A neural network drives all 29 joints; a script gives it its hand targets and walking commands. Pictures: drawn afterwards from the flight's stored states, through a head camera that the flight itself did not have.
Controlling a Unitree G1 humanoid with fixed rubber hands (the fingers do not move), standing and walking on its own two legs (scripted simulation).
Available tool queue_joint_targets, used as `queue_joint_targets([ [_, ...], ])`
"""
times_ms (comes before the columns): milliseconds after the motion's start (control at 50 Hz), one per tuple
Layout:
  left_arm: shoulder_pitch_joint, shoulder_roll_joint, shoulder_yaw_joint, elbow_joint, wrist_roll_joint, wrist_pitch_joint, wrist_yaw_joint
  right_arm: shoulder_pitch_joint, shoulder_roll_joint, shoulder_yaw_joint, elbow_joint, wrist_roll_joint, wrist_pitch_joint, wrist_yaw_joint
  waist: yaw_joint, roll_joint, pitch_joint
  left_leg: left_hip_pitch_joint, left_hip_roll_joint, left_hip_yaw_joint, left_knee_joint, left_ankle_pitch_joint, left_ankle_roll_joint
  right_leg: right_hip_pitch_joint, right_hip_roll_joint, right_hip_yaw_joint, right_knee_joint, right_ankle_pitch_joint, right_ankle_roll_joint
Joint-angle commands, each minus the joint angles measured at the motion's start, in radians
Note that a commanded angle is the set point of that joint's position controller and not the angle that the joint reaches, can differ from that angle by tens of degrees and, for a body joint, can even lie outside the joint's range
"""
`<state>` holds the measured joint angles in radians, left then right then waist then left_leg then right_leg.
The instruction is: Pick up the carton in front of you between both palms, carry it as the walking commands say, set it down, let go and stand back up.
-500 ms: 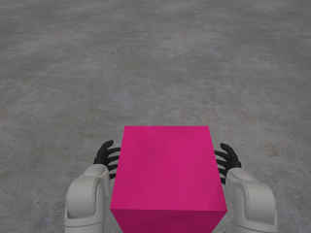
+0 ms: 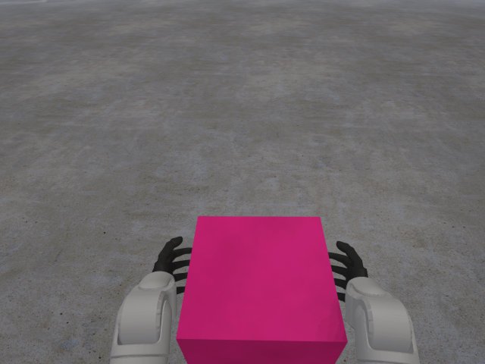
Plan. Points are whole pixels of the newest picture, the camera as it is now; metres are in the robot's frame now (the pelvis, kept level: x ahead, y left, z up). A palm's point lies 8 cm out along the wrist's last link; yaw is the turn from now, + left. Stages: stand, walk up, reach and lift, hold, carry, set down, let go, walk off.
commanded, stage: carry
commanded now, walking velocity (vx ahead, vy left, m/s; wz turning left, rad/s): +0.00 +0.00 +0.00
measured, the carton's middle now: (258, 306) +0.27 +0.00 -0.02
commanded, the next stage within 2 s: hold in 0.82 s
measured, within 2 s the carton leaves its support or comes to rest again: neither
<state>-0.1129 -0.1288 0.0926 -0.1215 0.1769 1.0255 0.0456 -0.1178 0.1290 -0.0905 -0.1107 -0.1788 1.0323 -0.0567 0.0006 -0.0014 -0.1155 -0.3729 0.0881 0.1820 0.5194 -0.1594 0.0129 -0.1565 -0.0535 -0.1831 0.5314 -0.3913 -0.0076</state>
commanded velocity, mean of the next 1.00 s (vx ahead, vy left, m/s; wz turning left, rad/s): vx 0.00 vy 0.00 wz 0.00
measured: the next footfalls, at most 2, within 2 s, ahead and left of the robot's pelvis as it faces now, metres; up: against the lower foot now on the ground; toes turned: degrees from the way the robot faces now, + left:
none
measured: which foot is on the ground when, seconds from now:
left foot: down 0.00-1.00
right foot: down 0.00-1.00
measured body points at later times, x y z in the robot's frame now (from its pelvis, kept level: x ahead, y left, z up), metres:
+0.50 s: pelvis -0.02 -0.01 +0.00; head -0.03 +0.00 +0.45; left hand +0.29 +0.14 +0.03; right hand +0.28 -0.16 +0.03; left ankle +0.07 +0.12 -0.73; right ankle -0.07 -0.10 -0.73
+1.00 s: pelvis -0.02 -0.01 +0.01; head -0.03 +0.00 +0.46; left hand +0.28 +0.12 +0.03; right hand +0.25 -0.19 +0.03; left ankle +0.07 +0.14 -0.73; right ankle -0.07 -0.10 -0.73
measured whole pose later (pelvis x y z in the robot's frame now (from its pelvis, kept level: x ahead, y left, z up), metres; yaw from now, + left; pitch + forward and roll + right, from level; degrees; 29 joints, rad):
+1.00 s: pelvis -0.02 -0.01 +0.01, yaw -7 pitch -5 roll +0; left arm -0.16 -0.13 0.15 0.12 0.24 0.71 0.03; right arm -0.20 0.14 -0.15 0.21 -0.24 0.67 -0.02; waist 0.01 -0.02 0.05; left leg -0.19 0.04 -0.06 0.37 -0.10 -0.03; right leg -0.05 0.02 -0.02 0.42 -0.29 -0.03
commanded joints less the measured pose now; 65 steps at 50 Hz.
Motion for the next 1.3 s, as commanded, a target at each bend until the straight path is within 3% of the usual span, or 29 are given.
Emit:
queue_joint_targets([
  [0,-0.433,-0.842,-0.601,-0.013,-0.300,-0.076,-0.228,-0.455,0.839,0.602,-0.033,0.312,-0.084,0.239,0.000,0.001,-0.142,0.173,0.083,-0.098,-0.051,0.145,0.007,-0.107,-0.112,0.089,-0.137,0.140,-0.011],
  [220,-0.518,-0.848,-0.424,0.235,-0.157,-0.321,-0.237,-0.540,0.843,0.424,0.210,0.172,-0.330,0.248,0.000,0.006,-0.165,0.172,0.084,-0.101,-0.060,0.123,0.001,-0.118,-0.105,0.100,-0.131,0.114,-0.021],
  [320,-0.555,-0.910,-0.421,0.294,-0.146,-0.390,-0.250,-0.579,0.906,0.421,0.267,0.161,-0.401,0.263,0.000,0.008,-0.199,0.181,0.085,-0.098,-0.050,0.162,0.001,-0.101,-0.103,0.100,-0.109,0.158,-0.020],
  [460,-0.496,-0.926,-0.499,0.217,-0.191,-0.342,-0.250,-0.529,0.923,0.501,0.190,0.209,-0.354,0.260,0.000,0.007,-0.234,0.189,0.085,-0.092,-0.029,0.248,0.003,-0.068,-0.101,0.092,-0.076,0.253,-0.017],
  [800,-0.494,-0.900,-0.488,0.207,-0.189,-0.323,-0.247,-0.523,0.896,0.495,0.179,0.204,-0.333,0.255,0.000,-0.003,-0.205,0.171,0.081,-0.082,-0.029,0.211,-0.002,-0.087,-0.108,0.091,-0.085,0.262,-0.020],
  [820,-0.382,-0.904,-0.456,0.196,-0.197,-0.324,-0.248,-0.441,0.915,0.448,0.246,0.182,-0.348,0.260,0.007,-0.151,-0.032,0.507,-0.192,-0.219,-0.054,0.310,0.024,-0.204,0.075,0.312,-0.214,0.521,-0.026],
  [860,-0.458,-0.866,-0.490,0.143,-0.180,-0.351,-0.242,-0.441,0.877,0.426,0.224,0.145,-0.391,0.240,-0.015,-0.074,-0.097,0.507,-0.187,-0.236,-0.070,0.333,0.004,-0.107,0.072,0.320,-0.200,0.564,-0.023],
  [920,-0.490,-0.864,-0.513,0.139,-0.188,-0.363,-0.256,-0.450,0.890,0.413,0.237,0.135,-0.410,0.229,-0.029,-0.057,-0.121,0.451,-0.204,-0.232,-0.093,0.353,-0.020,0.028,0.095,0.317,-0.204,0.612,-0.011],
  [940,-0.511,-0.854,-0.520,0.137,-0.194,-0.369,-0.262,-0.453,0.897,0.413,0.248,0.142,-0.415,0.223,-0.036,-0.081,-0.123,0.441,-0.203,-0.236,-0.101,0.310,-0.023,0.049,0.097,0.308,-0.222,0.537,-0.011],
  [1040,-0.484,-0.903,-0.479,0.225,-0.154,-0.369,-0.257,-0.568,0.922,0.479,0.254,0.190,-0.406,0.270,0.037,-0.041,-0.093,0.451,-0.218,-0.220,-0.128,0.193,-0.017,0.014,0.107,0.299,-0.234,0.411,0.013],
  [1080,-0.481,-0.923,-0.456,0.267,-0.137,-0.366,-0.258,-0.594,0.924,0.476,0.277,0.193,-0.403,0.290,0.046,-0.034,-0.066,0.468,-0.213,-0.218,-0.138,0.163,-0.014,-0.030,0.113,0.293,-0.245,0.343,0.012],
  [1140,-0.497,-0.949,-0.435,0.309,-0.125,-0.364,-0.266,-0.620,0.934,0.459,0.308,0.190,-0.402,0.310,0.043,-0.023,-0.054,0.505,-0.202,-0.221,-0.149,0.139,-0.014,-0.082,0.123,0.286,-0.257,0.273,0.008],
  [1280,-0.560,-0.979,-0.441,0.329,-0.139,-0.352,-0.292,-0.626,0.949,0.391,0.355,0.161,-0.399,0.321,0.000,0.007,-0.074,0.583,-0.177,-0.238,-0.168,0.120,-0.030,-0.144,0.142,0.275,-0.270,0.178,-0.017],
])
